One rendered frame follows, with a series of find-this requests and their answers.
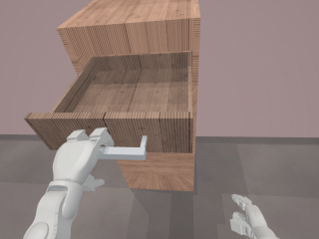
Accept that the handle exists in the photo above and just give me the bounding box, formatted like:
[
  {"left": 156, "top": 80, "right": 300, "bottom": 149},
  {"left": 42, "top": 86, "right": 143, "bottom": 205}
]
[{"left": 99, "top": 135, "right": 148, "bottom": 160}]

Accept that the left robot hand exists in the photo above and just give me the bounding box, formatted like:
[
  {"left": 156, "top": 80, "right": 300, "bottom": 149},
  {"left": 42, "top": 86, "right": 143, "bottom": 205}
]
[{"left": 53, "top": 127, "right": 115, "bottom": 191}]

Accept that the robot left forearm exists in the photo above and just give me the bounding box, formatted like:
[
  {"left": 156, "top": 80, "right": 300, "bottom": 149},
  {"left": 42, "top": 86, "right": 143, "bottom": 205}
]
[{"left": 23, "top": 179, "right": 84, "bottom": 239}]

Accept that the right robot hand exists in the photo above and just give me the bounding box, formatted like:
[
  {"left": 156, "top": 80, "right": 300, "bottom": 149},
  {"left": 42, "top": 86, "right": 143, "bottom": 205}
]
[{"left": 230, "top": 194, "right": 268, "bottom": 239}]

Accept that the drawer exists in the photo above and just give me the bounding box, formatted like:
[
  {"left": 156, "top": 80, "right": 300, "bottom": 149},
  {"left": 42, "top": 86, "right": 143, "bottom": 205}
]
[{"left": 24, "top": 52, "right": 193, "bottom": 153}]

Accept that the robot right forearm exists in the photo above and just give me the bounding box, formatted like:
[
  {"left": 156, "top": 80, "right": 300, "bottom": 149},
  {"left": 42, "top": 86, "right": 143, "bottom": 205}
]
[{"left": 250, "top": 225, "right": 279, "bottom": 239}]

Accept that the cabinet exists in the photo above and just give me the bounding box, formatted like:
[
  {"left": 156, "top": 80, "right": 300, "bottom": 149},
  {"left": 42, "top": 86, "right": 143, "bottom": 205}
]
[{"left": 56, "top": 0, "right": 200, "bottom": 191}]

